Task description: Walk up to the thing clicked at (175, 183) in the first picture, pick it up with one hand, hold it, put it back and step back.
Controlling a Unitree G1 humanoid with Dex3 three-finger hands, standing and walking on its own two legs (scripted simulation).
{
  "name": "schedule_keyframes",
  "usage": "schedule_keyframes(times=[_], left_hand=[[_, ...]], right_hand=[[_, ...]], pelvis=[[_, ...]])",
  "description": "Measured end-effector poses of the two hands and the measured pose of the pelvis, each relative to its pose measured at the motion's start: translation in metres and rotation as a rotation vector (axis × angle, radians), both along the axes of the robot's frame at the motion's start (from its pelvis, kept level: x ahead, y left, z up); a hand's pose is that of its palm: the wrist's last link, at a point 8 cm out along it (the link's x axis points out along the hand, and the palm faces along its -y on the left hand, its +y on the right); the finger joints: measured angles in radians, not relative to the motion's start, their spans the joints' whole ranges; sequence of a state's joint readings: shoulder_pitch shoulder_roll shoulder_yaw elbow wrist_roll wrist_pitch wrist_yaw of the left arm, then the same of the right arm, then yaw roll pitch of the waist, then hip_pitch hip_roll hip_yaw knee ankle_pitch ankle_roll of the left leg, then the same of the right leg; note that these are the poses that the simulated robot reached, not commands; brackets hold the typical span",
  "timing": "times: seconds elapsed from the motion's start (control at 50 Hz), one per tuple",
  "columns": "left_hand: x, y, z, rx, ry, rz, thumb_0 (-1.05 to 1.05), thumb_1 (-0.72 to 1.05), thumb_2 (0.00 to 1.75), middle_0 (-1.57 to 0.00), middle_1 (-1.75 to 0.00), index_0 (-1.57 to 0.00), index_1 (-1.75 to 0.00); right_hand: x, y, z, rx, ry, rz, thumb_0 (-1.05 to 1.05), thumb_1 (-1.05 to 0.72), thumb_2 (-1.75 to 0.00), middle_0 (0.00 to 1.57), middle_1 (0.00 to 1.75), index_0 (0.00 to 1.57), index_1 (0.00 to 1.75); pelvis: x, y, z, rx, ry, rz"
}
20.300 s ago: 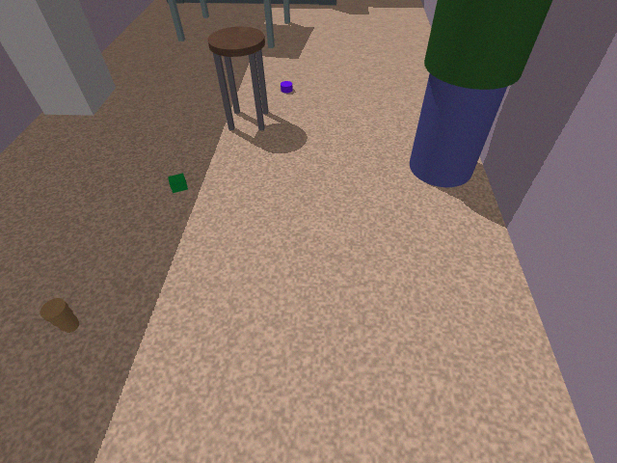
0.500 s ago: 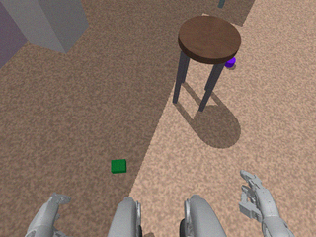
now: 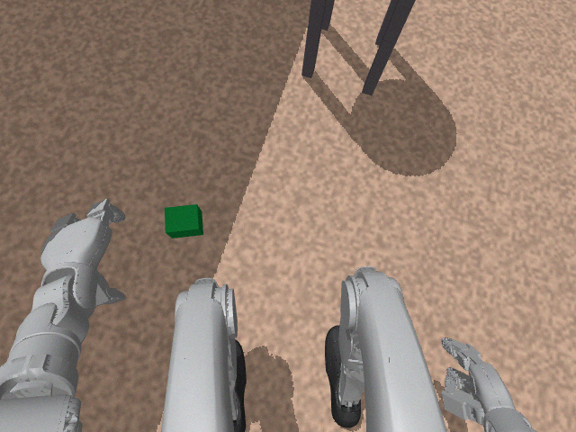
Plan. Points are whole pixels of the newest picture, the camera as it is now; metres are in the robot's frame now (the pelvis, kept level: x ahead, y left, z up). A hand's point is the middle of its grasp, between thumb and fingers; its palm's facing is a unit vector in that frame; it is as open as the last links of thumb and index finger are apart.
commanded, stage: rise first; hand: left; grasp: from above
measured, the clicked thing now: (184, 221) +0.49 +0.23 -0.41
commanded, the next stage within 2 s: approach in 1.40 s
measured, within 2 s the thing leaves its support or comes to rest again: neither
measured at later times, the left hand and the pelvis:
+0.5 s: hand (126, 238) +0.41 +0.29 -0.23, palm faces -0.46 -0.05 -0.89, open 13.6 cm; pelvis -0.01 +0.01 -0.07, yaw -2 degrees
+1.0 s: hand (141, 230) +0.43 +0.28 -0.27, palm faces -0.46 -0.06 -0.89, open 13.4 cm; pelvis +0.00 +0.01 -0.10, yaw -3 degrees
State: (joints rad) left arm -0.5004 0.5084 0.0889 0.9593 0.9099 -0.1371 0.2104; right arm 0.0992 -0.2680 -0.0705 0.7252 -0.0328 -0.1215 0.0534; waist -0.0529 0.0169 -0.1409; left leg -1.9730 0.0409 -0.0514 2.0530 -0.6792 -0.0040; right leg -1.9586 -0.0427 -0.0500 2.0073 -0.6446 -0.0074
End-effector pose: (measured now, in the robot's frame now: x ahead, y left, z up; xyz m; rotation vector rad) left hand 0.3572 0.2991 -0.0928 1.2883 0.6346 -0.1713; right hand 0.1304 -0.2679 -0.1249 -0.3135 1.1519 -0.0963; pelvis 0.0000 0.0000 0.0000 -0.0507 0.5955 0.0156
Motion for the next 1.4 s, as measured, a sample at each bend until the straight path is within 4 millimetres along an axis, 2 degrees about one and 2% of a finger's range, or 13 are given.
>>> schedule_keyframes(times=[0.16,0.3,0.5,0.76,1.12,1.4], left_hand=[[0.022,-0.004,-0.034,0.064,-0.014,-0.118,-0.01,-0.41,0.93,-0.17,-0.95,-0.17,-0.94],[0.039,-0.007,-0.059,0.104,-0.037,-0.187,-0.01,-0.42,0.93,-0.17,-0.93,-0.17,-0.92],[0.059,-0.008,-0.084,0.151,-0.053,-0.24,0.0,-0.42,0.93,-0.18,-0.89,-0.18,-0.89],[0.072,-0.014,-0.107,0.158,-0.05,-0.233,0.0,-0.4,0.89,-0.2,-0.89,-0.2,-0.88],[0.085,-0.019,-0.128,0.153,-0.042,-0.228,0.0,-0.39,0.89,-0.19,-0.92,-0.2,-0.9],[0.09,-0.023,-0.138,0.148,-0.048,-0.224,0.0,-0.38,0.87,-0.21,-0.91,-0.22,-0.89]], right_hand=[[-0.053,-0.004,-0.02,-0.042,0.124,-0.055,0.01,-0.89,-0.89,0.2,0.3,0.2,0.3],[-0.073,-0.007,-0.029,-0.072,0.181,-0.061,0.01,-0.89,-0.9,0.21,0.3,0.2,0.3],[-0.074,-0.004,-0.049,-0.072,0.207,-0.04,0.01,-0.9,-0.9,0.2,0.3,0.2,0.3],[-0.074,0.0,-0.069,-0.047,0.23,-0.013,0.01,-0.9,-0.9,0.21,0.3,0.2,0.3],[-0.087,-0.003,-0.074,-0.058,0.284,-0.02,0.01,-0.9,-0.9,0.2,0.3,0.2,0.3],[-0.089,-0.006,-0.081,-0.052,0.293,-0.006,0.01,-0.9,-0.9,0.2,0.3,0.2,0.3]], pelvis=[[-0.008,0.004,-0.03,-0.019,-0.008,-0.005],[-0.009,0.008,-0.049,-0.034,-0.007,-0.005],[-0.007,0.009,-0.071,-0.042,-0.003,-0.008],[-0.005,0.008,-0.088,-0.04,0.002,-0.014],[0.001,0.009,-0.099,-0.045,0.013,-0.019],[0.001,0.007,-0.107,-0.047,0.005,-0.024]])
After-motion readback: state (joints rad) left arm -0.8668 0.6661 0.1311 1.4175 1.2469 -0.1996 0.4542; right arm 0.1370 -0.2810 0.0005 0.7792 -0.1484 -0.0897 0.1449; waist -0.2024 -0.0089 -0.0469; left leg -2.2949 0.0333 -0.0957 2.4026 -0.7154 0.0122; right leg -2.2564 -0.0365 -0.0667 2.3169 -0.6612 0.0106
